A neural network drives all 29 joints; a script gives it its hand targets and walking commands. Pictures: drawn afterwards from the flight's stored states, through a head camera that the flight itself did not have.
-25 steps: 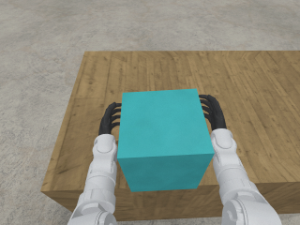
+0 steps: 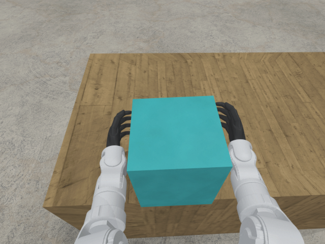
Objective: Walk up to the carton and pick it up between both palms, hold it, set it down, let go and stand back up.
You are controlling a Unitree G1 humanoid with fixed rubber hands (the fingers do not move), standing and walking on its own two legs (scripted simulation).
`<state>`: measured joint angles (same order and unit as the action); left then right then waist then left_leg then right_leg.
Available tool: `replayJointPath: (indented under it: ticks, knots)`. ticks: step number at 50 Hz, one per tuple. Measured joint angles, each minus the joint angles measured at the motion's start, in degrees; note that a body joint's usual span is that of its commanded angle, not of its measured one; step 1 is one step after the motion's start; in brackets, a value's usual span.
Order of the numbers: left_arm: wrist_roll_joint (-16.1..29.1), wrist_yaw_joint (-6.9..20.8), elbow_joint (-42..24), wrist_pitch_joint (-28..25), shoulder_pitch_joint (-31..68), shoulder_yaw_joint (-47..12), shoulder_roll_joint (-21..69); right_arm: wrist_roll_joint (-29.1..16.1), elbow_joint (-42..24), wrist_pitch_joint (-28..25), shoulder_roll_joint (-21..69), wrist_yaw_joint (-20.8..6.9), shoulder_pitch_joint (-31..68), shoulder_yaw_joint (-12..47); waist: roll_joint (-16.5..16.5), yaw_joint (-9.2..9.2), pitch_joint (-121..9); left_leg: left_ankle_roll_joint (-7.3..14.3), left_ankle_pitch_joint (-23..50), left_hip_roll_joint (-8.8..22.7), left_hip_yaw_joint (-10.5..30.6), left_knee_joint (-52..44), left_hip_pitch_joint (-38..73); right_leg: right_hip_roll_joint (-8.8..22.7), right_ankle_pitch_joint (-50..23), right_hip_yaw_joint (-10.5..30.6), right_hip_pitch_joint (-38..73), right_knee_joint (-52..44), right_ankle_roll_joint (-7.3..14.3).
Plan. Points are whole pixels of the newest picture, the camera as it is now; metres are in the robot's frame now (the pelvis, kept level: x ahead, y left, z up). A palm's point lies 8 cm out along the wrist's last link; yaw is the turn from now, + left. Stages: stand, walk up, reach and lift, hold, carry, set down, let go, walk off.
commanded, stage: set down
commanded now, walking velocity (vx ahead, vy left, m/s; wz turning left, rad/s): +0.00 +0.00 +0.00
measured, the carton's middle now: (174, 155) +0.36 -0.01 -0.02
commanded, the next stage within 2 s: none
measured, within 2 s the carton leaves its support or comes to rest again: neither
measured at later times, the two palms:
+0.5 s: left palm (107, 148) +0.36 +0.17 +0.00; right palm (230, 139) +0.38 -0.15 +0.03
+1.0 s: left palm (94, 167) +0.31 +0.20 +0.00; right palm (250, 169) +0.31 -0.20 +0.00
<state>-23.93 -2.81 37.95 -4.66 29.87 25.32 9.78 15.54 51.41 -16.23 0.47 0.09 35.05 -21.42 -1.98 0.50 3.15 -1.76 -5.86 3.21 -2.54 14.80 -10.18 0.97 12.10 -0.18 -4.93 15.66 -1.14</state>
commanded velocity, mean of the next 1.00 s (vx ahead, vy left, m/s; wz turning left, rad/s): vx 0.00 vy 0.00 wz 0.00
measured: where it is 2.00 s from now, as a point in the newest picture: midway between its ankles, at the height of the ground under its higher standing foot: outside the picture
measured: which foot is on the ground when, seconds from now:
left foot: down 0.00-1.00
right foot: down 0.00-1.00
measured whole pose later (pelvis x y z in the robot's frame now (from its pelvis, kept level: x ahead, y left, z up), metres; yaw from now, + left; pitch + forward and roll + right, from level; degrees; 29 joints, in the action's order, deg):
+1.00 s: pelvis -0.01 +0.01 -0.01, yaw -1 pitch +4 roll -1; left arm 2.2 -7.2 56.3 -17.5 23.4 10.6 -3.5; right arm -18.2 73.4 -24.1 -11.2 -1.2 29.4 -0.8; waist -0.6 1.5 -5.0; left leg -2.2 -10.4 4.5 -2.5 26.4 -20.2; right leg 0.0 15.0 0.5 -13.9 24.4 -0.9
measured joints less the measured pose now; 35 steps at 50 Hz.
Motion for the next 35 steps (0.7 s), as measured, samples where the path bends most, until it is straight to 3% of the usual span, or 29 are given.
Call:
replayJointPath:
  ticks: [12, 15, 23, 27, 35]
  knots:
    - [0.07, -0.13, 2.34, -3.8, 0.08, 0.06, -0.46, -1.15, 1.41, -2.18, 0.02, 0.74, -1.19, -0.39, 0.0, -0.38, 1.32, 0.0, -0.07, 0.0, 0.0, 0.06, 0.0, 0.0, 0.09, 0.0, -0.02, 0.1, 0.0]
    - [2.42, -1.12, 6.02, -3.82, 0.16, 0.05, -1.63, -5.74, 4.05, -2.02, -0.03, 1.47, -0.77, 1.18, 0.0, -0.38, 1.25, 0.0, -0.37, 0.01, -0.01, 0.57, -0.36, 0.0, 0.44, 0.01, -0.42, 0.7, 0.03]
    - [14.59, -5.62, 16.55, -7.71, 0.94, -5.57, -8.65, -18.65, 13.31, -2.74, -3.07, 4.01, 2.53, 10.69, 0.08, -0.32, -3.33, -0.14, -3.12, 0.59, -0.01, 6.27, -6.61, -0.42, 2.44, 0.26, -6.07, 4.93, 0.28]
    - [18.58, -6.15, 20.04, -10.16, 1.77, -8.46, -11.1, -23.18, 17.59, -3.33, -4.93, 4.03, 4.11, 14.3, 0.11, 0.18, -6.4, -0.46, -4.59, 0.95, -0.01, 8.88, -9.17, -0.7, 3.18, 0.41, -8.13, 6.32, 0.29]
    - [22.1, -5.79, 22.84, -11.07, 1.79, -11.86, -12.71, -29.44, 23.94, -5.6, -7.85, 2.42, 5.7, 18.71, 0.62, 1.0, -8.14, -0.47, -5.63, 1.06, -0.01, 11.31, -10.06, -0.75, 3.72, 0.56, -8.52, 7.63, 0.29]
